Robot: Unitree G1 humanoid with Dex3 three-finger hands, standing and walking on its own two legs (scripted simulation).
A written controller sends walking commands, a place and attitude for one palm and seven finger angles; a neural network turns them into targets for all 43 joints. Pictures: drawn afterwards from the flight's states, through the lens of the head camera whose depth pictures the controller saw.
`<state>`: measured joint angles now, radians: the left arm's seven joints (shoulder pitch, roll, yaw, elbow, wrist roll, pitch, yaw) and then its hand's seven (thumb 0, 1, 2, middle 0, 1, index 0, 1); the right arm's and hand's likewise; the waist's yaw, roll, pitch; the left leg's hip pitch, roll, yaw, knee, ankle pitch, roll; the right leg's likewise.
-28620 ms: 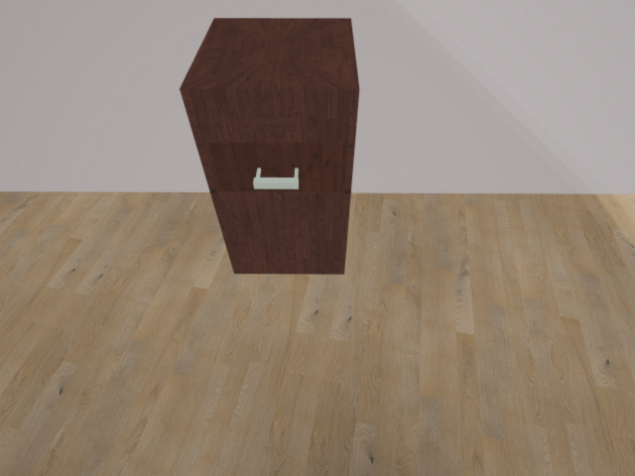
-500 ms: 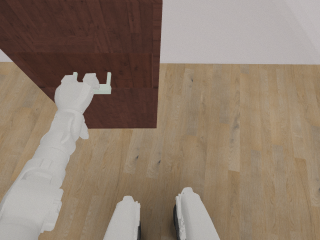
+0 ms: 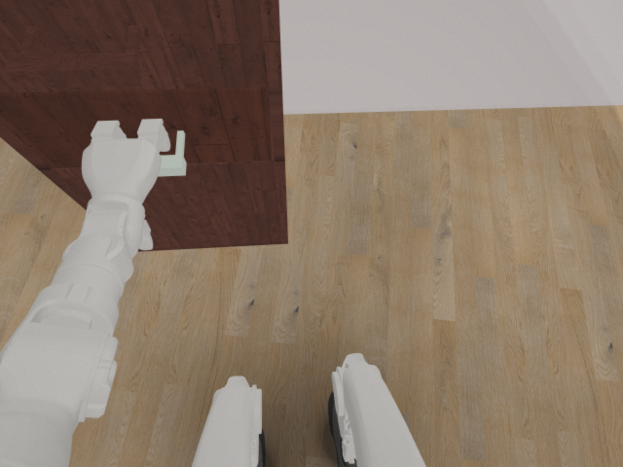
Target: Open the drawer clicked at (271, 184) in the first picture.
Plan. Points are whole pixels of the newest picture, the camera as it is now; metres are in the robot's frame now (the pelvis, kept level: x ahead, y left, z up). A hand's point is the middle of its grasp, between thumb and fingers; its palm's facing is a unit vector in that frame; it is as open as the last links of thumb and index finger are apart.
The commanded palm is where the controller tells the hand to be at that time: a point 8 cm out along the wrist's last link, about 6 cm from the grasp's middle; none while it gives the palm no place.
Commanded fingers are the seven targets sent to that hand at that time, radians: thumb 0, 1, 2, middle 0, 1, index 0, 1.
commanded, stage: lower the fingers behind the handle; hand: left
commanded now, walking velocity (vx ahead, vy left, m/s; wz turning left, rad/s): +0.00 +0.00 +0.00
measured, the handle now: (143, 153) +0.58 +0.22 -0.08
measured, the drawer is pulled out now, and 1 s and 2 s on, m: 0.00 0.00 0.01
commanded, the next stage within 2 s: close the thumb around the handle in 1.14 s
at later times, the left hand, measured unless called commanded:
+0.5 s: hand (148, 189) +0.50 +0.20 -0.06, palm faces +0.01 +0.02 -1.00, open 13.8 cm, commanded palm +0.48 +0.21 -0.04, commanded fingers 0.00 -0.50 0.30 -0.30 -1.20 -0.30 -1.20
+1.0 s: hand (151, 197) +0.51 +0.21 -0.10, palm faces -0.01 +0.00 -1.00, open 14.1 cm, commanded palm +0.49 +0.20 -0.06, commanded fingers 0.00 -0.50 0.30 -0.30 -1.20 -0.30 -1.20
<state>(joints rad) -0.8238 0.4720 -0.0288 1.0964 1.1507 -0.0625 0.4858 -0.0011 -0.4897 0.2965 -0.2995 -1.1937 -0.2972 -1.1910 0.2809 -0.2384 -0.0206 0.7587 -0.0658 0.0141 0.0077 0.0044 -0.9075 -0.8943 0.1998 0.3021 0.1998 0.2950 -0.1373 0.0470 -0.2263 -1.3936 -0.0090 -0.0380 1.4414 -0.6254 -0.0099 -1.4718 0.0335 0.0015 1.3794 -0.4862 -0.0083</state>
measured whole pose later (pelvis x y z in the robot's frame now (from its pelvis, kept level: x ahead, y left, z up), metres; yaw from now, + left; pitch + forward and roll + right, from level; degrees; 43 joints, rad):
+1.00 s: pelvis -0.02 +0.01 -0.06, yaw -1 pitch +37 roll -2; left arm -0.91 0.51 0.01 1.05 1.16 -0.05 0.47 0.00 -0.49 0.30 -0.26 -1.20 -0.27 -1.20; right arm 0.28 -0.24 -0.02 0.74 -0.06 0.00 0.03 0.00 -0.91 -0.89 0.20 0.30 0.20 0.29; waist -0.16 0.05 -0.21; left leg -1.66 -0.02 -0.03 1.68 -0.68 0.01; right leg -1.73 0.03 0.00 1.59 -0.51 0.01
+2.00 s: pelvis -0.01 +0.01 -0.05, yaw -1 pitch +36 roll -2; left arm -0.88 0.49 0.02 1.07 1.16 -0.03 0.50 0.00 0.70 0.79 -0.31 -1.30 -0.35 -1.33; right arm 0.24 -0.25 -0.02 0.73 -0.07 0.00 0.04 0.00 -0.91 -0.89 0.20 0.30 0.20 0.29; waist -0.16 0.05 -0.21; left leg -1.60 -0.01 -0.04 1.64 -0.68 0.00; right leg -1.67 0.04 0.00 1.56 -0.52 0.00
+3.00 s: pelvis -0.01 +0.00 -0.03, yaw +1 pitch +32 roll +1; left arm -0.53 0.34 -0.02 0.90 1.18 -0.08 0.64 0.00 0.70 0.80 -0.30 -1.32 -0.35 -1.32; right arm 0.16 -0.23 -0.07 0.75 -0.08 0.03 0.03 0.00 -0.91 -0.89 0.20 0.30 0.20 0.29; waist -0.05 0.03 -0.23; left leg -1.45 -0.02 -0.02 1.55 -0.66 -0.01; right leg -1.54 0.02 0.02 1.50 -0.52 -0.01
